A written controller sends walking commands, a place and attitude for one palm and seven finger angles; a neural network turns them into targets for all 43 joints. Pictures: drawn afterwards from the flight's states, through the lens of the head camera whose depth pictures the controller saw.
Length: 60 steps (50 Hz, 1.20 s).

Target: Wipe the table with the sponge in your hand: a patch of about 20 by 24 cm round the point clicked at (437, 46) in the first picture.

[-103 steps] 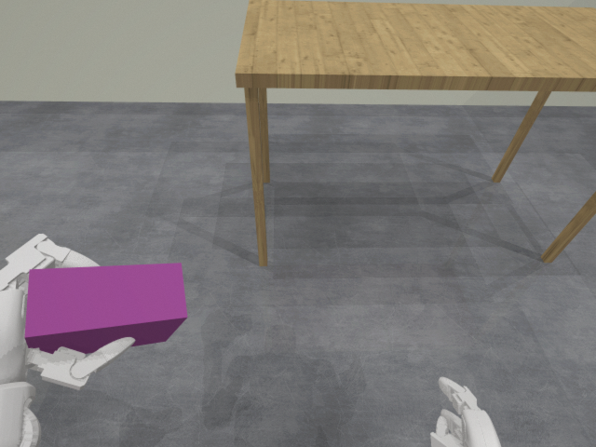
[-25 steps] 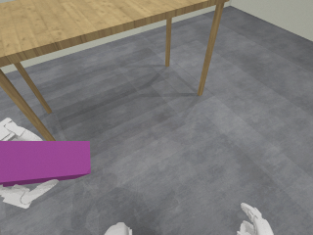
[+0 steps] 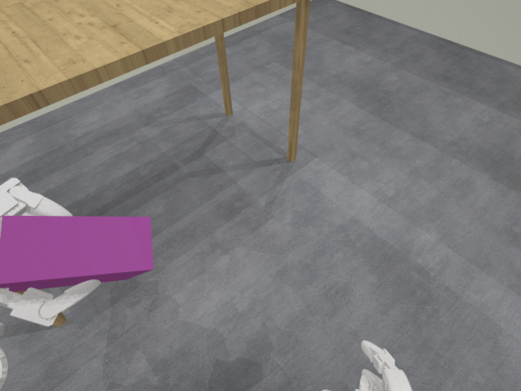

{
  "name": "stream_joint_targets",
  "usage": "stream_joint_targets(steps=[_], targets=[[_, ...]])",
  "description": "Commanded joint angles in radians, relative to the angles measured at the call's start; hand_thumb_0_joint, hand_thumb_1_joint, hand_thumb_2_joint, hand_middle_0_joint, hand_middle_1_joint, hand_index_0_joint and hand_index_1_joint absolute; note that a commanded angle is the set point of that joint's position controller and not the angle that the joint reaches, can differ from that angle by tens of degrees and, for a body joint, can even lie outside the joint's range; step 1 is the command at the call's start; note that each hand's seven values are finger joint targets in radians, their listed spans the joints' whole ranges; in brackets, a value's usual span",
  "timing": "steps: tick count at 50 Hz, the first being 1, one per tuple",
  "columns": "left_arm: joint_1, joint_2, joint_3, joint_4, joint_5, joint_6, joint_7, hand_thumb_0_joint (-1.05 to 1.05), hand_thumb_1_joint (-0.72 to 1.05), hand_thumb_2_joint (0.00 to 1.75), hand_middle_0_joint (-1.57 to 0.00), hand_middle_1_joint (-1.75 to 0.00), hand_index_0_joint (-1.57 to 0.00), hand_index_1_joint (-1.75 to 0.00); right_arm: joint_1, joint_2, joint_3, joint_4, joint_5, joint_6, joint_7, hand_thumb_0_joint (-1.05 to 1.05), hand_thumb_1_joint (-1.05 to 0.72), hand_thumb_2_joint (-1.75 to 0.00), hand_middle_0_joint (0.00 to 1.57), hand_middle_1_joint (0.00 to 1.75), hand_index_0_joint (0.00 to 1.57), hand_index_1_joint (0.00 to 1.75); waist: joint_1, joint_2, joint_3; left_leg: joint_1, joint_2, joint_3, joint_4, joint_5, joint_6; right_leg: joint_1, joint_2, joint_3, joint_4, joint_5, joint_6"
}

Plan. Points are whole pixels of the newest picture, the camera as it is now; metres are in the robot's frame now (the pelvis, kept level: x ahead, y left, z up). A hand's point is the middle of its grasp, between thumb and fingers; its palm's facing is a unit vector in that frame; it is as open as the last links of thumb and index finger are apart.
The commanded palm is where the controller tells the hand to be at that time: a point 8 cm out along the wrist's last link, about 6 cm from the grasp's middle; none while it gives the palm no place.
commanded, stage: walk to a spot facing it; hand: left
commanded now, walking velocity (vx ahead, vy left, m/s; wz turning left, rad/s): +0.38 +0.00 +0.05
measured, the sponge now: (99, 253) +0.24 +0.20 +0.16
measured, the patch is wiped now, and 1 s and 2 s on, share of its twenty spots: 0.00 0.00 0.00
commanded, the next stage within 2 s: turn to face it in 0.58 s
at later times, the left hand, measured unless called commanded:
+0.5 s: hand (108, 139) +0.39 +0.23 +0.19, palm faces +0.40 -0.83 -0.38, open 10.0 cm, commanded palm +0.33 +0.27 +0.20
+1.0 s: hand (151, 103) +0.47 +0.19 +0.19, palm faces +0.44 -0.76 -0.48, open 10.0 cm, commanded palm +0.41 +0.24 +0.20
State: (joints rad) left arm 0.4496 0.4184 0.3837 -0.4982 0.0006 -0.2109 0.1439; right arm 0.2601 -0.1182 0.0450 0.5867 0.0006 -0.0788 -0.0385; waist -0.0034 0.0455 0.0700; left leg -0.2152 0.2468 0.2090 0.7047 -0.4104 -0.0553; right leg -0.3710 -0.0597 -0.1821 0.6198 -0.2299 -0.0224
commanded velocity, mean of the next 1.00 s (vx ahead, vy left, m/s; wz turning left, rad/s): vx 0.20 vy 0.00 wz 0.21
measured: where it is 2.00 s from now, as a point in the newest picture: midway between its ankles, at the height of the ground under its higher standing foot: (304, 375)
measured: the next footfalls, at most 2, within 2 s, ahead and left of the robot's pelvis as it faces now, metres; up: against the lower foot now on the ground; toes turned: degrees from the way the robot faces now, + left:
left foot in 0.34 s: +0.26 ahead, +0.14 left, +0.00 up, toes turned +10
right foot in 0.64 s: +0.27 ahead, -0.15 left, +0.00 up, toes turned -11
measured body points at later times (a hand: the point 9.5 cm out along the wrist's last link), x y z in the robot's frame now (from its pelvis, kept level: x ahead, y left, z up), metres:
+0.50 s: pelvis +0.16 +0.00 +0.01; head +0.18 +0.00 +0.45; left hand +0.37 +0.27 +0.21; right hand +0.33 -0.23 -0.07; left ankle +0.22 +0.13 -0.72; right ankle +0.12 -0.12 -0.66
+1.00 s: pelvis +0.28 -0.05 +0.01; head +0.33 -0.05 +0.46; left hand +0.44 +0.23 +0.21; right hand +0.46 -0.31 -0.08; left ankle +0.35 +0.06 -0.71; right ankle +0.24 -0.14 -0.72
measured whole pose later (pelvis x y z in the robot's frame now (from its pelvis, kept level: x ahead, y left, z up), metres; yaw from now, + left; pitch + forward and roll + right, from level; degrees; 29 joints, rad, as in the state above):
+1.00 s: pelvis +0.28 -0.05 +0.01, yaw +5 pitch +0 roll +3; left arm 0.56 0.39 0.39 -0.64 -0.02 -0.23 0.19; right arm 0.19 -0.26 -0.06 0.55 0.00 -0.02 -0.06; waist -0.01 -0.05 0.13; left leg -0.39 0.03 0.21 0.58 -0.23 -0.03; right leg -0.19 -0.14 -0.25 0.65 -0.42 -0.01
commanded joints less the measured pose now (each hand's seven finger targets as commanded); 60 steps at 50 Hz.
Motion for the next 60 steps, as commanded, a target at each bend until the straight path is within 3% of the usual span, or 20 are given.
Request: stream_joint_targets(steps=[1,4,8,14,16,17,19,25,30,31,33,34,40,45,48,49,51,54,57,60], targets=[[-0.042,0.187,0.174,-0.209,-0.039,-0.055,0.025,0.00,0.10,1.30,-1.20,-1.60,-1.20,-1.60,-0.145,-0.172,-0.092,-0.133,0.009,-0.038,-0.004,0.00,-0.90,-0.90,0.20,0.30,0.20,0.30,0.030,-0.278,-0.244,-0.517,-0.121,-0.189,0.631,-0.131,0.046,0.476,-0.342,0.687,-0.289,0.101,-0.210],[0.039,0.175,0.183,-0.289,-0.024,-0.072,0.026,0.00,0.10,1.30,-1.20,-1.60,-1.20,-1.60,-0.169,-0.170,-0.079,-0.113,0.010,0.001,0.006,0.00,-0.90,-0.90,0.20,0.30,0.20,0.30,0.006,-0.132,-0.198,-0.568,-0.076,-0.220,0.635,-0.024,0.019,0.424,-0.324,0.472,-0.265,0.211,-0.206],[0.050,0.162,0.188,-0.316,-0.025,-0.083,0.040,0.00,0.10,1.30,-1.20,-1.60,-1.20,-1.60,-0.160,-0.170,-0.085,-0.127,0.002,0.020,-0.004,0.00,-0.90,-0.90,0.20,0.30,0.20,0.30,-0.005,-0.167,-0.189,-0.369,-0.065,-0.149,0.230,0.042,0.027,0.279,-0.262,0.223,-0.248,0.306,-0.156],[0.002,0.123,0.134,-0.255,-0.028,-0.073,0.056,0.00,0.10,1.30,-1.20,-1.60,-1.20,-1.60,-0.111,-0.180,-0.108,-0.151,-0.002,-0.002,-0.031,0.00,-0.90,-0.90,0.20,0.30,0.20,0.30,-0.004,-0.133,-0.183,-0.019,-0.182,0.023,-0.181,0.249,0.051,0.205,-0.169,0.136,-0.116,0.183,-0.081],[-0.070,0.113,0.109,-0.271,-0.021,-0.088,0.053,0.00,0.10,1.30,-1.20,-1.60,-1.20,-1.60,-0.090,-0.217,-0.128,-0.157,0.002,-0.008,-0.043,0.00,-0.90,-0.90,0.20,0.30,0.20,0.30,-0.030,0.118,-0.222,0.207,-0.070,-0.192,-0.283,0.204,0.124,0.029,-0.079,0.077,0.210,0.084,-0.012],[-0.097,0.091,0.081,-0.268,-0.029,-0.094,0.048,0.00,0.10,1.30,-1.20,-1.60,-1.20,-1.60,-0.109,-0.234,-0.128,-0.159,0.004,-0.010,-0.038,0.00,-0.90,-0.90,0.20,0.30,0.20,0.30,-0.024,0.326,-0.215,0.290,0.157,-0.557,-0.361,0.276,0.222,-0.170,0.029,0.062,0.458,-0.336,0.031],[-0.137,0.150,0.105,-0.194,-0.020,-0.094,0.031,0.00,0.10,1.30,-1.20,-1.60,-1.20,-1.60,-0.139,-0.210,-0.108,-0.147,0.001,-0.023,-0.024,0.00,-0.90,-0.90,0.20,0.30,0.20,0.30,-0.020,0.242,-0.125,0.076,0.243,-0.690,-0.480,-0.106,0.303,-0.250,-0.022,0.193,0.631,-0.349,0.028],[-0.015,0.094,0.087,-0.369,-0.028,-0.084,0.026,0.00,0.10,1.30,-1.20,-1.60,-1.20,-1.60,-0.123,-0.190,-0.098,-0.139,-0.001,-0.057,-0.015,0.00,-0.90,-0.90,0.20,0.30,0.20,0.30,0.009,0.251,-0.170,-0.014,0.087,-0.257,-0.424,0.106,0.205,-0.073,-0.033,0.074,0.288,-0.191,0.045],[-0.025,0.081,0.094,-0.197,-0.031,-0.047,0.033,0.00,0.10,1.30,-1.20,-1.60,-1.20,-1.60,-0.112,-0.180,-0.090,-0.128,0.008,-0.043,-0.030,0.00,-0.90,-0.90,0.20,0.30,0.20,0.30,0.006,0.150,-0.163,-0.091,0.033,-0.145,-0.278,0.013,0.143,0.165,0.035,-0.036,-0.052,-0.089,0.064],[-0.052,0.085,0.090,-0.175,-0.029,-0.040,0.032,0.00,0.10,1.30,-1.20,-1.60,-1.20,-1.60,-0.112,-0.170,-0.089,-0.126,0.011,-0.036,-0.034,0.00,-0.90,-0.90,0.20,0.30,0.20,0.30,0.003,0.078,-0.164,-0.127,-0.004,-0.115,-0.179,-0.034,0.120,0.216,0.012,0.004,-0.128,-0.099,0.053],[-0.087,0.160,0.117,-0.160,-0.019,-0.023,0.038,0.00,0.10,1.30,-1.20,-1.60,-1.20,-1.60,-0.123,-0.126,-0.070,-0.145,0.012,-0.022,-0.034,0.00,-0.90,-0.90,0.20,0.30,0.20,0.30,0.014,-0.367,-0.146,-0.433,-0.199,-0.034,0.292,-0.174,0.051,0.355,-0.323,0.527,-0.338,-0.072,-0.106],[-0.093,0.168,0.130,-0.138,-0.032,-0.018,0.035,0.00,0.10,1.30,-1.20,-1.60,-1.20,-1.60,-0.160,-0.166,-0.082,-0.135,0.009,-0.031,-0.031,0.00,-0.90,-0.90,0.20,0.30,0.20,0.30,0.030,-0.394,-0.136,-0.482,-0.184,-0.154,0.459,-0.148,0.044,0.345,-0.384,0.611,-0.361,0.017,-0.145],[0.004,0.132,0.127,-0.210,-0.012,-0.074,0.045,0.00,0.10,1.30,-1.20,-1.60,-1.20,-1.60,-0.176,-0.145,-0.065,-0.114,-0.004,0.012,-0.021,0.00,-0.90,-0.90,0.20,0.30,0.20,0.30,0.010,-0.199,-0.159,-0.415,-0.157,-0.115,0.321,-0.023,0.016,0.426,-0.308,0.129,-0.181,0.775,-0.095],[0.070,0.142,0.153,-0.314,-0.024,-0.072,0.070,0.00,0.10,1.30,-1.20,-1.60,-1.20,-1.60,-0.162,-0.142,-0.086,-0.171,-0.006,0.014,-0.022,0.00,-0.90,-0.90,0.20,0.30,0.20,0.30,0.041,-0.211,-0.197,-0.286,-0.201,-0.010,-0.002,0.067,0.025,0.434,-0.302,0.074,-0.130,0.797,-0.088],[0.060,0.133,0.140,-0.336,-0.030,-0.064,0.077,0.00,0.10,1.30,-1.20,-1.60,-1.20,-1.60,-0.114,-0.150,-0.101,-0.177,0.000,0.015,-0.032,0.00,-0.90,-0.90,0.20,0.30,0.20,0.30,-0.006,-0.155,-0.258,-0.040,-0.252,0.027,-0.202,0.242,0.034,0.335,-0.254,0.011,0.042,0.742,-0.029],[0.028,0.147,0.144,-0.358,-0.035,-0.070,0.081,0.00,0.10,1.30,-1.20,-1.60,-1.20,-1.60,-0.096,-0.160,-0.110,-0.179,0.001,0.016,-0.038,0.00,-0.90,-0.90,0.20,0.30,0.20,0.30,-0.034,-0.082,-0.299,0.106,-0.226,-0.011,-0.268,0.378,0.050,0.252,-0.222,-0.009,0.186,0.620,0.011],[0.017,0.159,0.153,-0.367,-0.049,-0.095,0.072,0.00,0.10,1.30,-1.20,-1.60,-1.20,-1.60,-0.088,-0.209,-0.130,-0.188,0.009,-0.004,-0.022,0.00,-0.90,-0.90,0.20,0.30,0.20,0.30,0.005,0.271,-0.327,0.300,0.204,-0.598,-0.267,1.149,0.304,-0.112,-0.004,0.091,0.563,-0.455,0.087],[0.016,0.177,0.162,-0.307,-0.029,-0.082,0.035,0.00,0.10,1.30,-1.20,-1.60,-1.20,-1.60,-0.106,-0.221,-0.139,-0.148,0.014,-0.013,0.004,0.00,-0.90,-0.90,0.20,0.30,0.20,0.30,-0.011,0.169,-0.270,0.183,0.181,-0.531,-0.282,0.829,0.311,-0.190,-0.037,0.204,0.627,-0.365,0.094],[0.053,0.144,0.144,-0.404,-0.044,-0.072,0.025,0.00,0.10,1.30,-1.20,-1.60,-1.20,-1.60,-0.124,-0.209,-0.127,-0.159,0.013,-0.032,0.017,0.00,-0.90,-0.90,0.20,0.30,0.20,0.30,0.004,0.221,-0.215,-0.053,0.047,-0.335,-0.338,0.470,0.220,-0.033,-0.024,0.131,0.428,-0.238,0.091],[0.082,0.102,0.117,-0.374,-0.064,-0.060,0.025,0.00,0.10,1.30,-1.20,-1.60,-1.20,-1.60,-0.110,-0.197,-0.107,-0.159,0.012,-0.060,0.014,0.00,-0.90,-0.90,0.20,0.30,0.20,0.30,-0.005,0.257,-0.195,-0.137,0.035,-0.330,-0.388,0.248,0.199,0.061,0.010,0.085,0.265,-0.226,0.094]])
